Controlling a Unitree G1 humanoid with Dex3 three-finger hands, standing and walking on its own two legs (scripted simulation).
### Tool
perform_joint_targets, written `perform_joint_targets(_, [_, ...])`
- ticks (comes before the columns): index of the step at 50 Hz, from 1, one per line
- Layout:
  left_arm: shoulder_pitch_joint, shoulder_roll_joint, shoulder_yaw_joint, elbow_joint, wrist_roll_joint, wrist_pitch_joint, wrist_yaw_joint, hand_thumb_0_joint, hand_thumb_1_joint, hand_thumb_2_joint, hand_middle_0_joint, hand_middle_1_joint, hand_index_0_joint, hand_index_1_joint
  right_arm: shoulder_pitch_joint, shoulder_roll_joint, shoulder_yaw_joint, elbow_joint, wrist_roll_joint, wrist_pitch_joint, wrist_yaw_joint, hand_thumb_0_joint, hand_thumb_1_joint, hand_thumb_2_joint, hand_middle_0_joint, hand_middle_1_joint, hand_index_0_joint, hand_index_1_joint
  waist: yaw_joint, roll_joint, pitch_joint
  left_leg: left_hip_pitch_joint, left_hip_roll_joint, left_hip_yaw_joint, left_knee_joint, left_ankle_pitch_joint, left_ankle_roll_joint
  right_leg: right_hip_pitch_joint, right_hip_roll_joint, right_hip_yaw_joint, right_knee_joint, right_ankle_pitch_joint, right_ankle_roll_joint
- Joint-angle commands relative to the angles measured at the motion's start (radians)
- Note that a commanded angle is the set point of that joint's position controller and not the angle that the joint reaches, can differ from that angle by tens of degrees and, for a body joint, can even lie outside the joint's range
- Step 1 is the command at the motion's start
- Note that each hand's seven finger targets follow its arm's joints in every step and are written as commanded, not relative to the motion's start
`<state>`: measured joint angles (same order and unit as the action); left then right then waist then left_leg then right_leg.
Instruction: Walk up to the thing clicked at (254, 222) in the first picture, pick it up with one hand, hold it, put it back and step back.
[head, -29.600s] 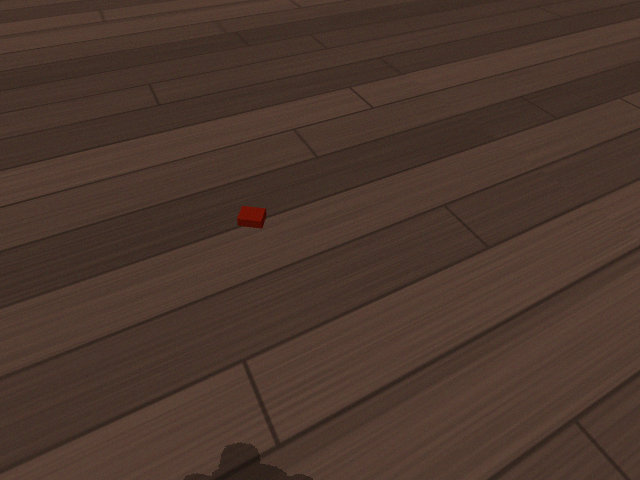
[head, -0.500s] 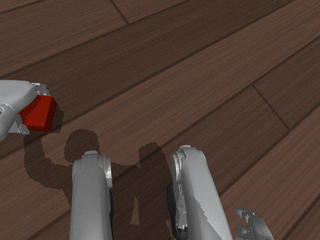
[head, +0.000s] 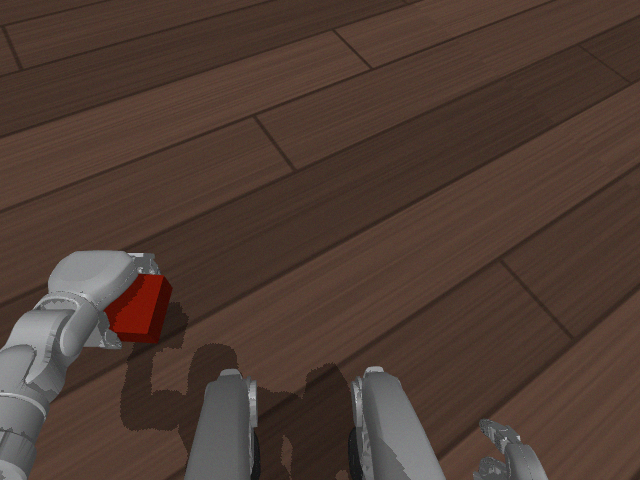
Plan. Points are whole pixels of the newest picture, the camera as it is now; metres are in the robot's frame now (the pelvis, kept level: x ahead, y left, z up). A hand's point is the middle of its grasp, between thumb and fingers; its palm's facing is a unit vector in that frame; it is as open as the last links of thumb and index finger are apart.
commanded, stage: lift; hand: left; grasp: from above
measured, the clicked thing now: (121, 306) +0.36 +0.26 -0.09
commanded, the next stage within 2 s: hold in 0.68 s
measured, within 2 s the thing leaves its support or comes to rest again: neither
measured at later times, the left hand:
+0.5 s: hand (101, 264) +0.36 +0.23 +0.05, palm faces -0.45 -0.03 -0.89, open 10.8 cm
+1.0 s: hand (90, 227) +0.37 +0.22 +0.10, palm faces -0.47 -0.02 -0.88, open 10.8 cm
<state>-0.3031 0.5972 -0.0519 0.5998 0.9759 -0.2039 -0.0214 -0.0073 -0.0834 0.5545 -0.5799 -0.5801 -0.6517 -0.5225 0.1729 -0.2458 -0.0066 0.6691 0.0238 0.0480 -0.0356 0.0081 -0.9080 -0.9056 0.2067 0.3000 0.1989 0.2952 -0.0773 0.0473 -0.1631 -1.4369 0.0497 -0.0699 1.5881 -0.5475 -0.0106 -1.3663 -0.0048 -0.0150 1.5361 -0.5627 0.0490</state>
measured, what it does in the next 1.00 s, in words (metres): rises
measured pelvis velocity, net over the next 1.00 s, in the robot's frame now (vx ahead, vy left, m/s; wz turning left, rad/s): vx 0.08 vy -0.01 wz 0.01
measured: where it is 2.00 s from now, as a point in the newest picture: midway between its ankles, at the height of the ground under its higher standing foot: outside the picture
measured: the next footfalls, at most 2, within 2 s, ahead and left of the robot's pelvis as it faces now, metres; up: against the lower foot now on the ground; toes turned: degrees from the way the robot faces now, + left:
none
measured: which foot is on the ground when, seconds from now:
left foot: down 0.00-1.00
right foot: down 0.00-1.00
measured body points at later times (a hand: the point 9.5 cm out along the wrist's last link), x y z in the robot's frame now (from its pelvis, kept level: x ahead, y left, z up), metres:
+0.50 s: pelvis +0.04 +0.00 +0.12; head +0.11 +0.00 +0.56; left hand +0.38 +0.23 +0.10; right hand +0.14 -0.27 -0.01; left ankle +0.09 +0.12 -0.55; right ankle +0.08 -0.15 -0.55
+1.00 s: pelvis +0.08 -0.01 +0.16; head +0.12 -0.01 +0.61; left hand +0.39 +0.22 +0.15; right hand +0.19 -0.27 +0.04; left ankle +0.09 +0.12 -0.55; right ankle +0.08 -0.15 -0.55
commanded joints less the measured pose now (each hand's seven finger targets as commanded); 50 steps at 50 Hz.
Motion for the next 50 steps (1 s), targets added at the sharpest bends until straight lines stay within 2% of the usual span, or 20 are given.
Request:
perform_joint_targets(1, [-0.285, 0.227, 0.103, -0.135, -0.008, -0.002, 0.058, 0.0, 0.533, 0.822, -0.894, -0.72, -0.902, -0.711, 0.042, -0.16, -0.058, -0.079, 0.002, -0.046, -0.025, 0.0, -0.912, -0.904, 0.2, 0.3, 0.2, 0.3, -0.015, 0.076, -0.326, 0.427, -0.024, 0.001, -0.38, -0.071, 0.027, 0.248, 0.043, -0.02, -0.337, -0.01, -0.063])
perform_joint_targets(4, [-0.257, 0.186, 0.073, -0.113, 0.006, -0.006, 0.063, 0.0, 0.524, 0.778, -0.874, -0.724, -0.889, -0.707, 0.048, -0.158, -0.062, -0.079, 0.004, -0.059, -0.027, 0.0, -0.915, -0.905, 0.2, 0.3, 0.2, 0.3, -0.007, 0.079, -0.31, 0.503, -0.027, 0.006, -0.448, -0.057, 0.022, 0.304, 0.043, -0.015, -0.4, 0.007, -0.067])
perform_joint_targets(5, [-0.259, 0.206, 0.092, -0.114, 0.006, -0.009, 0.068, 0.0, 0.515, 0.782, -0.861, -0.729, -0.878, -0.711, 0.047, -0.16, -0.063, -0.079, 0.005, -0.063, -0.028, 0.0, -0.915, -0.905, 0.2, 0.3, 0.2, 0.3, 0.003, 0.079, -0.315, 0.521, -0.026, 0.0, -0.472, -0.055, 0.021, 0.331, 0.047, -0.016, -0.415, 0.007, -0.065])
perform_joint_targets(8, [-0.289, 0.168, 0.052, -0.109, 0.016, -0.015, 0.079, 0.0, 0.548, 0.781, -0.891, -0.731, -0.908, -0.713, 0.053, -0.15, -0.062, -0.072, 0.006, -0.074, -0.03, 0.0, -0.918, -0.906, 0.2, 0.3, 0.199, 0.3, -0.005, 0.08, -0.29, 0.573, -0.034, 0.017, -0.524, -0.046, 0.019, 0.383, 0.048, -0.002, -0.49, 0.008, -0.065])
perform_joint_targets(11, [-0.283, 0.169, 0.066, -0.094, 0.028, -0.02, 0.104, 0.0, 0.526, 0.78, -0.873, -0.733, -0.889, -0.715, 0.059, -0.148, -0.07, -0.062, 0.008, -0.084, -0.03, 0.0, -0.918, -0.906, 0.2, 0.3, 0.199, 0.3, 0.01, 0.074, -0.298, 0.644, -0.04, 0.033, -0.558, 0.015, 0.014, 0.443, 0.046, 0.006, -0.537, 0.046, -0.066])
perform_joint_targets(16, [-0.348, 0.136, 0.031, -0.094, 0.054, -0.007, 0.153, 0.0, 0.568, 0.824, -0.907, -0.759, -0.922, -0.743, 0.076, -0.149, -0.072, -0.046, 0.01, -0.097, -0.026, 0.0, -0.915, -0.905, 0.2, 0.3, 0.199, 0.3, 0.007, 0.072, -0.298, 0.749, -0.042, 0.047, -0.625, 0.093, 0.011, 0.52, 0.047, 0.001, -0.599, 0.126, -0.064])
perform_joint_targets(18, [-0.346, 0.151, 0.048, -0.077, 0.059, 0.007, 0.169, 0.0, 0.567, 0.848, -0.896, -0.793, -0.915, -0.773, 0.083, -0.152, -0.074, -0.04, 0.009, -0.099, -0.022, 0.0, -0.915, -0.904, 0.2, 0.3, 0.199, 0.3, 0.012, 0.067, -0.289, 0.78, -0.042, 0.047, -0.655, 0.124, 0.009, 0.563, 0.046, 0.003, -0.629, 0.155, -0.061])
perform_joint_targets(19, [-0.339, 0.13, 0.031, -0.073, 0.059, 0.014, 0.172, 0.0, 0.566, 0.854, -0.904, -0.786, -0.919, -0.769, 0.081, -0.15, -0.075, -0.042, 0.01, -0.1, -0.02, 0.0, -0.915, -0.904, 0.2, 0.3, 0.199, 0.3, 0.018, 0.065, -0.281, 0.801, -0.043, 0.048, -0.675, 0.137, 0.007, 0.581, 0.045, 0.003, -0.641, 0.167, -0.061])
perform_joint_targets(21, [-0.322, 0.132, 0.036, -0.051, 0.06, 0.03, 0.181, 0.0, 0.56, 0.864, -0.904, -0.778, -0.916, -0.765, 0.081, -0.151, -0.076, -0.04, 0.012, -0.1, -0.017, 0.0, -0.913, -0.904, 0.2, 0.3, 0.199, 0.3, 0.027, 0.057, -0.268, 0.832, -0.046, 0.054, -0.701, 0.173, 0.005, 0.616, 0.045, 0.004, -0.672, 0.195, -0.06])
perform_joint_targets(25, [-0.276, 0.102, 0.017, -0.011, 0.06, 0.063, 0.173, 0.0, 0.592, 0.861, -0.933, -0.764, -0.944, -0.752, 0.089, -0.15, -0.083, -0.036, 0.018, -0.095, -0.014, 0.0, -0.913, -0.903, 0.2, 0.3, 0.2, 0.3, 0.033, 0.011, -0.246, 0.881, -0.049, 0.062, -0.739, 0.266, 0.008, 0.7, 0.045, 0.009, -0.72, 0.281, -0.056])
perform_joint_targets(29, [-0.261, 0.072, -0.015, -0.013, 0.04, 0.076, 0.136, 0.0, 0.628, 0.855, -0.962, -0.751, -0.976, -0.737, 0.089, -0.145, -0.088, -0.046, 0.019, -0.086, -0.017, 0.0, -0.914, -0.902, 0.2, 0.3, 0.2, 0.3, 0.031, -0.024, -0.241, 0.926, -0.054, 0.071, -0.768, 0.345, 0.015, 0.775, 0.04, 0.017, -0.769, 0.364, -0.048])
perform_joint_targets(33, [-0.243, 0.059, -0.023, -0.026, 0.028, 0.067, 0.096, 0.0, 0.612, 0.833, -0.951, -0.732, -0.967, -0.716, 0.092, -0.14, -0.087, -0.049, 0.016, -0.075, -0.022, 0.0, -0.912, -0.902, 0.2, 0.3, 0.2, 0.3, 0.031, -0.028, -0.236, 0.975, -0.056, 0.08, -0.795, 0.399, 0.017, 0.817, 0.038, 0.023, -0.8, 0.421, -0.046])
perform_joint_targets(35, [-0.243, 0.071, -0.009, -0.045, 0.027, 0.058, 0.087, 0.0, 0.627, 0.839, -0.964, -0.731, -0.98, -0.715, 0.087, -0.139, -0.085, -0.055, 0.013, -0.07, -0.024, 0.0, -0.912, -0.901, 0.2, 0.3, 0.2, 0.3, 0.037, -0.013, -0.229, 0.994, -0.056, 0.078, -0.815, 0.414, 0.015, 0.833, 0.037, 0.021, -0.815, 0.424, -0.049])
perform_joint_targets(38, [-0.279, 0.087, 0.01, -0.082, 0.036, 0.038, 0.086, 0.0, 0.628, 0.842, -0.953, -0.739, -0.973, -0.718, 0.085, -0.138, -0.089, -0.053, 0.011, -0.065, -0.027, 0.0, -0.908, -0.9, 0.2, 0.3, 0.2, 0.3, 0.038, 0.035, -0.253, 1.057, -0.05, 0.076, -0.839, 0.454, 0.004, 0.838, 0.039, 0.016, -0.818, 0.435, -0.056])
perform_joint_targets(39, [-0.29, 0.082, 0.002, -0.1, 0.043, 0.031, 0.088, 0.0, 0.63, 0.862, -0.964, -0.731, -0.98, -0.715, 0.083, -0.138, -0.09, -0.054, 0.011, -0.063, -0.028, 0.0, -0.907, -0.9, 0.2, 0.3, 0.2, 0.3, 0.038, 0.042, -0.25, 1.062, -0.05, 0.076, -0.842, 0.472, 0.005, 0.841, 0.04, 0.017, -0.822, 0.453, -0.055])
perform_joint_targets(42, [-0.277, 0.095, 0.023, -0.107, 0.061, 0.025, 0.106, 0.0, 0.635, 0.811, -0.97, -0.684, -0.988, -0.666, 0.075, -0.142, -0.092, -0.055, 0.011, -0.058, -0.027, 0.0, -0.903, -0.897, 0.2, 0.3, 0.2, 0.3, 0.043, 0.035, -0.241, 1.08, -0.053, 0.08, -0.855, 0.494, 0.004, 0.863, 0.037, 0.019, -0.839, 0.474, -0.054])
perform_joint_targets(45, [-0.296, 0.077, 0.014, -0.101, 0.074, 0.034, 0.12, 0.0, 0.663, 0.851, -0.992, -0.697, -1.008, -0.681, 0.077, -0.146, -0.095, -0.047, 0.011, -0.053, -0.023, 0.0, -0.901, -0.896, 0.2, 0.3, 0.2, 0.3, 0.039, 0.026, -0.233, 1.102, -0.052, 0.079, -0.871, 0.511, 0.003, 0.879, 0.036, 0.017, -0.851, 0.487, -0.052])
perform_joint_targets(46, [-0.291, 0.085, 0.018, -0.096, 0.075, 0.039, 0.124, 0.0, 0.677, 0.866, -1.003, -0.713, -1.019, -0.697, 0.07, -0.148, -0.098, -0.053, 0.013, -0.052, -0.022, 0.0, -0.902, -0.897, 0.2, 0.3, 0.2, 0.3, 0.048, 0.025, -0.233, 1.111, -0.054, 0.081, -0.875, 0.519, 0.004, 0.889, 0.035, 0.019, -0.861, 0.497, -0.05])
perform_joint_targets(47, [-0.272, 0.067, 0.008, -0.066, 0.077, 0.047, 0.123, 0.0, 0.667, 0.879, -1.001, -0.713, -1.015, -0.7, 0.075, -0.149, -0.098, -0.049, 0.011, -0.049, -0.021, 0.0, -0.902, -0.897, 0.2, 0.3, 0.2, 0.3, 0.039, -0.003, -0.215, 1.11, -0.052, 0.084, -0.876, 0.52, 0.008, 0.886, 0.036, 0.02, -0.868, 0.504, -0.048])
perform_joint_targets(50, [-0.26, 0.053, -0.008, -0.066, 0.063, 0.062, 0.109, 0.0, 0.67, 0.875, -1.003, -0.698, -1.016, -0.685, 0.064, -0.149, -0.101, -0.052, 0.014, -0.044, -0.018, 0.0, -0.899, -0.896, 0.2, 0.3, 0.2, 0.3, 0.039, -0.009, -0.204, 1.122, -0.054, 0.087, -0.899, 0.518, 0.007, 0.909, 0.035, 0.02, -0.886, 0.504, -0.047])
